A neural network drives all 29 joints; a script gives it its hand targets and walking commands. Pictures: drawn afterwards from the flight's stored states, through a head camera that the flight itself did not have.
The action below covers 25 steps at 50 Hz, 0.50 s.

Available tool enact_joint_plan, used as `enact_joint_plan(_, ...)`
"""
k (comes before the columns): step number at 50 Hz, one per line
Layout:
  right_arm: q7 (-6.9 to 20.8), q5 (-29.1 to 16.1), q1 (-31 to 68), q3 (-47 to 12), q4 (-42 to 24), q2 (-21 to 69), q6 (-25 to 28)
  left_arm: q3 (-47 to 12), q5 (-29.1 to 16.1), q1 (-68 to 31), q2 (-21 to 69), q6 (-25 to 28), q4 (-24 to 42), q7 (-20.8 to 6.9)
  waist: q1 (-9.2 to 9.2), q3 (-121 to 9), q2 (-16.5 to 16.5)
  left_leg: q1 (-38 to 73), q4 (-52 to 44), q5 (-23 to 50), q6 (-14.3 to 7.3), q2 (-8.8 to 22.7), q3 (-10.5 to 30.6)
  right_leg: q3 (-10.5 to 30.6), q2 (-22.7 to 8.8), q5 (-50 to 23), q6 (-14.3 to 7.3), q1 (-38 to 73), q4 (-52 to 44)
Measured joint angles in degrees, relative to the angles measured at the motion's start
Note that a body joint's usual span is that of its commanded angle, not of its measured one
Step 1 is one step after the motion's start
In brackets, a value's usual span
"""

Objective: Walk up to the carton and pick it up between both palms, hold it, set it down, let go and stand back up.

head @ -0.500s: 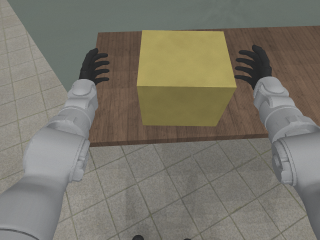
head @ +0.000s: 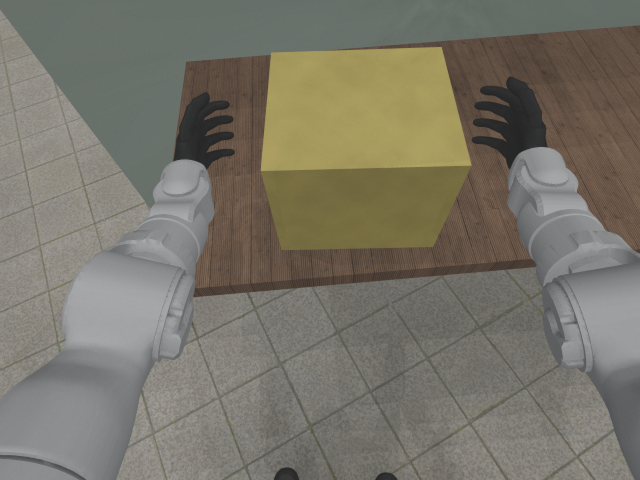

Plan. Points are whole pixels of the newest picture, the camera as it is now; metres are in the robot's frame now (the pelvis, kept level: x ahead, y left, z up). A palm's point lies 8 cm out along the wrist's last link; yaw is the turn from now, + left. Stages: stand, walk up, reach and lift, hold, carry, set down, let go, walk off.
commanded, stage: reach and lift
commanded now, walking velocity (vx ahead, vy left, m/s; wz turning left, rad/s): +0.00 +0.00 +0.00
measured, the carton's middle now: (356, 155) +0.56 +0.00 +0.01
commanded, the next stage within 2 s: none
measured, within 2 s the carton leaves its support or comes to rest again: neither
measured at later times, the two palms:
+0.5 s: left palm (220, 169) +0.48 +0.18 +0.07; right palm (490, 158) +0.49 -0.16 +0.08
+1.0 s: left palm (225, 175) +0.47 +0.17 +0.06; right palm (486, 164) +0.49 -0.15 +0.08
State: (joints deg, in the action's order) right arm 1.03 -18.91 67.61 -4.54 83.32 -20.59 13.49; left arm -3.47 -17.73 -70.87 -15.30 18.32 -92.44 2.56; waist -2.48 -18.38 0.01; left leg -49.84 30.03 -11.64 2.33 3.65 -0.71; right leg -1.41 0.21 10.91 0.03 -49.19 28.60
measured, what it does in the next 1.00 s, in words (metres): stands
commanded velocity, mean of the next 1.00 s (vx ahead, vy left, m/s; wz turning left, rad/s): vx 0.00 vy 0.00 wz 0.00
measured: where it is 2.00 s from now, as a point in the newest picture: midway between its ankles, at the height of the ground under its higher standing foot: outside the picture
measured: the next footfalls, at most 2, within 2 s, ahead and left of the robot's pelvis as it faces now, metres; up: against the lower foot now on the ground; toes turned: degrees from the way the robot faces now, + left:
none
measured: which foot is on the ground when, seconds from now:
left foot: down 0.00-1.00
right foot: down 0.00-1.00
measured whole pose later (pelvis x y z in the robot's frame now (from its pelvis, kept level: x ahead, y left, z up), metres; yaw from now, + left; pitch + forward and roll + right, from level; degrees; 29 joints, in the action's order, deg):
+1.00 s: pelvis +0.02 -0.01 +0.02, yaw +0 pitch +21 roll +1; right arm -1.3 30.6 56.1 43.9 61.1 1.3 17.7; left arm 37.1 19.5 -56.1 -2.6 15.9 -68.1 4.2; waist -1.6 -6.7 -0.3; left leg -30.5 19.8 -9.8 2.0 4.1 -5.9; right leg -3.4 -0.7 11.3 -0.7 -31.7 22.0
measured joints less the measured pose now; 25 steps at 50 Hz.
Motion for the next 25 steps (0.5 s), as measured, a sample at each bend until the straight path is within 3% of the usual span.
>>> enact_joint_plan(7, -0.44, 2.12, 0.01, 3.09, -1.24, 2.99, 0.14, 1.96, 2.62, 0.15, 0.78, 0.95, 1.09, -0.08, 0.62, 1.04, -1.21, -0.01, -0.48, 0.59, -0.01, -0.23, 0.18, -0.28, -0.24, -0.20, -0.08, -0.03, -0.07)
enact_joint_plan(16, -1.88, 12.78, -0.12, 15.28, -3.67, 5.94, 0.15, 9.08, 10.38, 1.78, 4.58, -0.38, 6.43, 2.75, 1.27, 2.40, -0.95, 0.78, -2.71, 2.03, -0.52, -0.40, -0.48, 0.09, -0.43, -2.39, 0.35, 1.17, -3.47)
enact_joint_plan(21, -1.53, 22.28, -1.57, 23.45, -7.11, 7.75, -0.27, 18.62, 18.73, 3.16, 5.44, -1.84, 8.80, 3.54, 0.57, 4.55, -0.24, 4.32, -5.14, 2.69, -0.94, -0.49, -1.71, 1.04, -0.54, -3.37, 0.68, 4.23, -5.76)
enact_joint_plan(25, -1.27, 32.73, -3.83, 32.61, -11.97, 10.70, 0.48, 27.05, 25.57, 5.22, 6.93, -1.65, 11.57, 2.94, 0.25, 7.57, 0.76, 8.84, -7.90, 3.43, -1.18, -0.92, -2.21, 1.26, -0.97, -3.76, 0.92, 8.35, -7.74)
